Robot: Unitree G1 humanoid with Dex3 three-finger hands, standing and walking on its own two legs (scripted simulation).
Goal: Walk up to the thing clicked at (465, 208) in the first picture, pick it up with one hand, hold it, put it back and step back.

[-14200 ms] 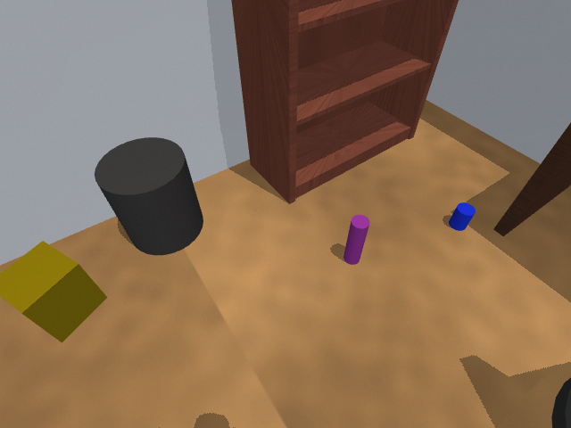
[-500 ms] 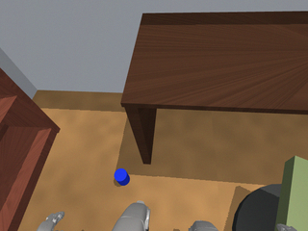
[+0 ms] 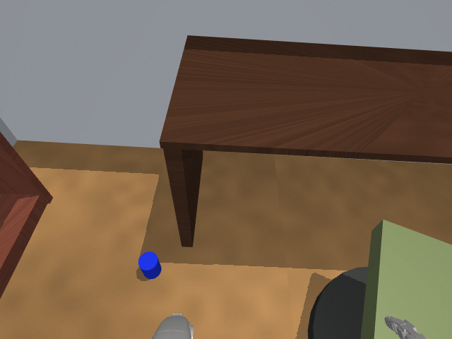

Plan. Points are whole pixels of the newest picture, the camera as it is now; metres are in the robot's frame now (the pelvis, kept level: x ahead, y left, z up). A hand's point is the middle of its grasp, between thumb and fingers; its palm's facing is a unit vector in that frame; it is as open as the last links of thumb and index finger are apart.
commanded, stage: walk up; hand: left
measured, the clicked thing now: (150, 265) +0.46 +0.33 -0.69
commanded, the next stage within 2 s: none
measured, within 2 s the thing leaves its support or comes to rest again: neither
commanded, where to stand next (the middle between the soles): +0.11 +0.00 m, yaw +6 degrees
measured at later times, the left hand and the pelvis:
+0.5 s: hand out of the picture +0.00 +0.33 -0.13, palm faces +0.09 -0.90 -0.42, open 7.4 cm; pelvis +0.04 +0.04 +0.01, yaw +7 degrees
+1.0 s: hand out of the picture +0.13 +0.24 -0.12, palm faces +0.07 -0.91 -0.42, open 7.4 cm; pelvis +0.06 -0.03 +0.00, yaw +7 degrees
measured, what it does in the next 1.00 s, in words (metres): steps on the spot: left foot, then right foot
